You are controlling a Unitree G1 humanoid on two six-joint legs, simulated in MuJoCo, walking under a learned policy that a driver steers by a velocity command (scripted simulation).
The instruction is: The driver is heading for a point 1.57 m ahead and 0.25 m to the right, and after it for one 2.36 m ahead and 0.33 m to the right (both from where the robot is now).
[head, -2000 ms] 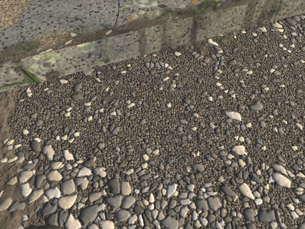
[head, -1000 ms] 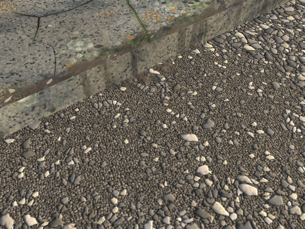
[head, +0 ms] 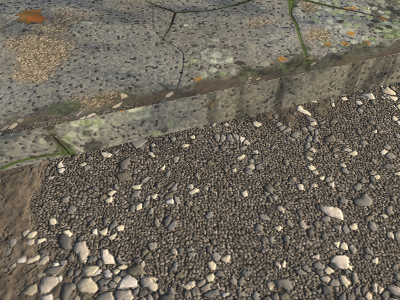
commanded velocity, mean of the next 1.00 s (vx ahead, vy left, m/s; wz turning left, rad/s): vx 0.41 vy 0.00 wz -0.27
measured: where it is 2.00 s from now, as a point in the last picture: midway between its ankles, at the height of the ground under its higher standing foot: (282, 187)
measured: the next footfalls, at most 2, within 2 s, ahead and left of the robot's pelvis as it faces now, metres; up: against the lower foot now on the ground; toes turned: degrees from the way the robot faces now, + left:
right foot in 0.40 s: +0.23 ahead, -0.20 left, +0.00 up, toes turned -16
left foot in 0.94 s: +0.61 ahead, -0.15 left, +0.00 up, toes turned -17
